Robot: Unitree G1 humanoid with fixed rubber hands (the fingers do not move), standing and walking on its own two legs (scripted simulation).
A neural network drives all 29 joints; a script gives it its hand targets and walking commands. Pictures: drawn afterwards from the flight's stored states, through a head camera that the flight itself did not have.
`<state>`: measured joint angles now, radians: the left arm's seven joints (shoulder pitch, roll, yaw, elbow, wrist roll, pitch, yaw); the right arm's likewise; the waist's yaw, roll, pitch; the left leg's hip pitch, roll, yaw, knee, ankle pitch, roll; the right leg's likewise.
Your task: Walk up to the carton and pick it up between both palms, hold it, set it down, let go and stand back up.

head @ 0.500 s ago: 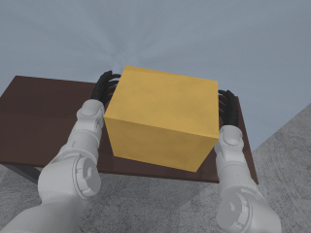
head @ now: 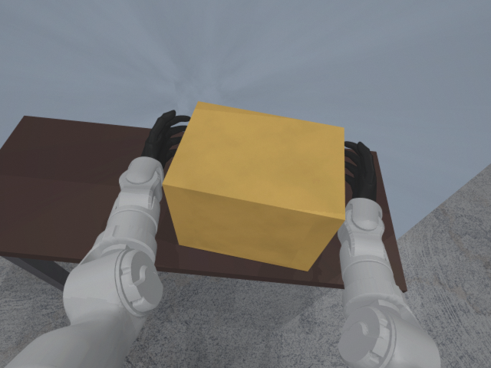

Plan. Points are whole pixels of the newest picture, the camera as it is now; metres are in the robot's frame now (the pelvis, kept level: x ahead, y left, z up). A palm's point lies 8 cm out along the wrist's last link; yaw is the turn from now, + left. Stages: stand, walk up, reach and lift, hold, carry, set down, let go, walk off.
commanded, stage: set down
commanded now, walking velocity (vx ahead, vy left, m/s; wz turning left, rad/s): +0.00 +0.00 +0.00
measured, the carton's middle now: (255, 190) +0.42 +0.02 +0.00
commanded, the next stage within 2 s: none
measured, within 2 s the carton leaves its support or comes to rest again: neither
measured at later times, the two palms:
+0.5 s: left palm (155, 153) +0.45 +0.20 +0.06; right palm (362, 192) +0.40 -0.15 +0.05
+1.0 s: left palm (128, 148) +0.45 +0.25 +0.06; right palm (383, 183) +0.42 -0.19 +0.06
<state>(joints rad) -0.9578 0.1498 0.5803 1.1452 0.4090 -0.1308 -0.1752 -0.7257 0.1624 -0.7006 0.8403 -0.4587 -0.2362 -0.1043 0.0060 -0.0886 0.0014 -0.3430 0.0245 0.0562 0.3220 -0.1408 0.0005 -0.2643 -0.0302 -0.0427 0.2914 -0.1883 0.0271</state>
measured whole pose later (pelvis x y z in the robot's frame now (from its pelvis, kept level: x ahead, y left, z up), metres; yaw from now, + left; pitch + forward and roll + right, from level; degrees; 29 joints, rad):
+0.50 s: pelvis +0.00 +0.00 +0.00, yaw -1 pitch +12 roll -1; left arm -0.96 0.24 0.41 1.27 0.24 -0.20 -0.10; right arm -0.77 0.08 -0.54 1.00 -0.31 -0.25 -0.13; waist -0.03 -0.06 -0.07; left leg -0.43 0.03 0.06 0.38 -0.17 0.00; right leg -0.35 -0.03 -0.04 0.34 -0.20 0.03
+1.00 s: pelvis -0.01 +0.01 -0.03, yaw -1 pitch +22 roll -3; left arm -1.15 0.44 -0.17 1.66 -0.35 -0.36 -0.08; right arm -0.98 -0.20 0.02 1.33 0.35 -0.27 -0.14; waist -0.08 -0.01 -0.24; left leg -0.79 0.06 0.03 0.66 -0.25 0.00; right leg -0.68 -0.01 -0.06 0.57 -0.28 0.03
